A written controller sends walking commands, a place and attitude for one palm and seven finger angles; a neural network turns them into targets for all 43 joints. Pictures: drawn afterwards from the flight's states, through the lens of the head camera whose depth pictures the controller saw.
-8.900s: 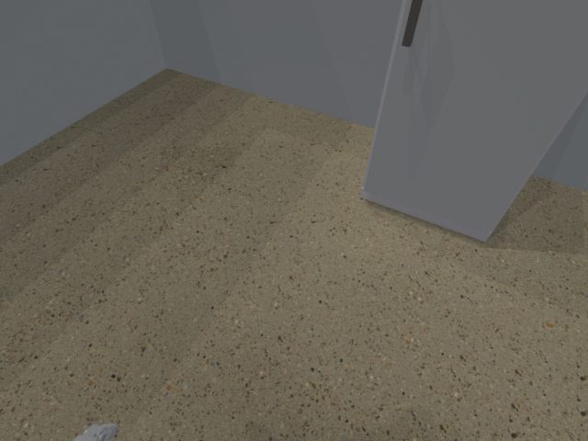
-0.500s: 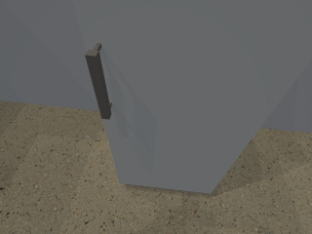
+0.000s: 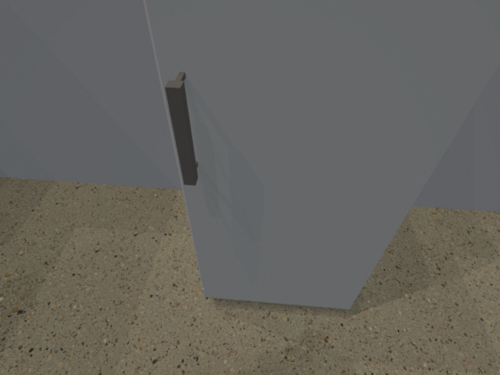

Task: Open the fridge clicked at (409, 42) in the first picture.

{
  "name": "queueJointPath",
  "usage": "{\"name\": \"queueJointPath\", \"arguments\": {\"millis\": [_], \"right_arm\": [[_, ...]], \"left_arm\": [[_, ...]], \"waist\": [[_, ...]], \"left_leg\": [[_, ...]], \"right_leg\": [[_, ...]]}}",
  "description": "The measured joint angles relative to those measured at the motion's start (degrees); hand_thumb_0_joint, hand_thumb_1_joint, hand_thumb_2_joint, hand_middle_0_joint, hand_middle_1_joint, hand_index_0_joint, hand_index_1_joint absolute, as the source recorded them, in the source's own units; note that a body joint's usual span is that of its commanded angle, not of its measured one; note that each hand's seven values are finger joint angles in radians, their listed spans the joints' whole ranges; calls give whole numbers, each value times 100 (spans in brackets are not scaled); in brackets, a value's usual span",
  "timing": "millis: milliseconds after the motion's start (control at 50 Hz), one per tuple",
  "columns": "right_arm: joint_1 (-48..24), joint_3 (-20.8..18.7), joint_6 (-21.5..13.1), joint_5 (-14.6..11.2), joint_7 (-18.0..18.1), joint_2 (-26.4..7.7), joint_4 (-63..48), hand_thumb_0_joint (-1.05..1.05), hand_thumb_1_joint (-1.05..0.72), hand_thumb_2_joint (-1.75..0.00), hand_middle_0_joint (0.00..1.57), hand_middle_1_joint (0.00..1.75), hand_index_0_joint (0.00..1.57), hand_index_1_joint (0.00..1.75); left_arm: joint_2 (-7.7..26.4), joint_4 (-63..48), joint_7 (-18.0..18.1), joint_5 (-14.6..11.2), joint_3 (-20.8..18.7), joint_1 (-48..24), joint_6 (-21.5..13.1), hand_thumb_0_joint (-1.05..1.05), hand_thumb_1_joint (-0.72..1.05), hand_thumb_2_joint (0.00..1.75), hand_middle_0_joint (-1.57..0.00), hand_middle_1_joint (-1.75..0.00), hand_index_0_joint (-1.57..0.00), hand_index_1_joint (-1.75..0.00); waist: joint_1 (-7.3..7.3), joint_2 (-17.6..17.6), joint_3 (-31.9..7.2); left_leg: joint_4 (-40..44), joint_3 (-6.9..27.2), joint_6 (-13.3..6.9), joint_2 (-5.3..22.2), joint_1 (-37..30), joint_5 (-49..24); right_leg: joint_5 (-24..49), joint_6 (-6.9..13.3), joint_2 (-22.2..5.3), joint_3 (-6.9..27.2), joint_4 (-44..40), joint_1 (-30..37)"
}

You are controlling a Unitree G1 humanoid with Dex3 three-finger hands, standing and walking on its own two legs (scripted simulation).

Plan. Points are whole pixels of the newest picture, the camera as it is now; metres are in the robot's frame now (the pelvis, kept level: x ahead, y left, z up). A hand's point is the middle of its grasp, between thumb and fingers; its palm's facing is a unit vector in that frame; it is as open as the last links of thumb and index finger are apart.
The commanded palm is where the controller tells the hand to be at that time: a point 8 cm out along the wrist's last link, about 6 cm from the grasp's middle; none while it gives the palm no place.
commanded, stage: come to a stop and stand still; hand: left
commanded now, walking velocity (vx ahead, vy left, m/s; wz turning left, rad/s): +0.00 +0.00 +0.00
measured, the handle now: (186, 132) +0.52 +0.16 +0.13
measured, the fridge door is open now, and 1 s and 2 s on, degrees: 0 0 0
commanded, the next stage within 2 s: look again from close up in 0.74 s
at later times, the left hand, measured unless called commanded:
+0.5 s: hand out of the picture -0.01 +0.15 -0.17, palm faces +0.04 -0.99 -0.15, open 7.4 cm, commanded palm none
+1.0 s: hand out of the picture +0.01 +0.14 -0.17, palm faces +0.04 -0.99 -0.17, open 7.3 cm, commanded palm none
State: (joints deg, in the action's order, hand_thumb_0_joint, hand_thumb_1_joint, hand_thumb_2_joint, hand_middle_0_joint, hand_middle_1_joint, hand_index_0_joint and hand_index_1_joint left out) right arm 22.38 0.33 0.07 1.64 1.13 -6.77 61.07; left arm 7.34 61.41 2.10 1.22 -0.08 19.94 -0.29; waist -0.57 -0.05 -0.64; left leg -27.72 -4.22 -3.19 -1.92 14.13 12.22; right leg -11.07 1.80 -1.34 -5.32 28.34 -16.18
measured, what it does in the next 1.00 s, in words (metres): stands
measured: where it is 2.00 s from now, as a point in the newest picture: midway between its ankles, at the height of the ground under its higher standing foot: outside the picture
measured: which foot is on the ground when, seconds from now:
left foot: down 0.00-1.00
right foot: down 0.00-1.00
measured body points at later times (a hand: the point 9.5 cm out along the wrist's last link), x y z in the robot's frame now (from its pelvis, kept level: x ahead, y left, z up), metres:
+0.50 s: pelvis +0.01 +0.00 +0.00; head +0.01 +0.00 +0.45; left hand -0.01 +0.20 -0.16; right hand +0.00 -0.21 -0.16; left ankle +0.03 +0.08 -0.74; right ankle +0.05 -0.10 -0.74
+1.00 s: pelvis +0.02 -0.01 +0.01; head +0.03 -0.01 +0.46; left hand +0.01 +0.20 -0.16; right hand +0.01 -0.21 -0.16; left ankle +0.03 +0.08 -0.74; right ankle +0.05 -0.10 -0.74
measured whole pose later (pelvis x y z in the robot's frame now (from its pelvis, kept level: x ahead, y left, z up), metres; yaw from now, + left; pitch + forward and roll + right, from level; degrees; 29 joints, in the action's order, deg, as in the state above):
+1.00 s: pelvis +0.02 -0.01 +0.01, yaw +0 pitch -2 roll +0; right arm 18.1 0.8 -0.9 1.0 1.7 -5.9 64.3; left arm 6.8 62.9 2.3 0.8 0.3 18.3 -0.8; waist 0.1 -0.5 1.9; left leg -23.9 -3.7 -2.0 -1.3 10.3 12.2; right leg -10.9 2.3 -0.1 -5.2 24.7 -12.5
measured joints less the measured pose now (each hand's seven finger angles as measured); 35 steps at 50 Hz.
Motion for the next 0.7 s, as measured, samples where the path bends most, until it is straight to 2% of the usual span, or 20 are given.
{"name": "queueJointPath", "arguments": {"millis": [400, 700], "right_arm": [[-337, 9, -86, -42, 52, 18, 112, 1, -91, -90, 20, 30, 20, 30], [-428, 42, -106, -67, 53, 40, 264, 1, -91, -90, 20, 30, 20, 30]], "left_arm": [[-174, 199, 2, -3, 48, 114, -41, 0, 91, 90, -20, -30, -20, -30], [-76, 183, 29, -26, 61, -136, -58, 1, 92, 90, -20, -30, -20, -30]], "waist": [[81, -34, 123], [53, -67, 210]], "left_leg": [[210, -19, -17, -37, -111, -56], [327, 4, 68, 35, -316, -15]], "right_leg": [[90, -48, 1, 68, -164, 80], [48, 14, 84, 52, -296, 286]]}}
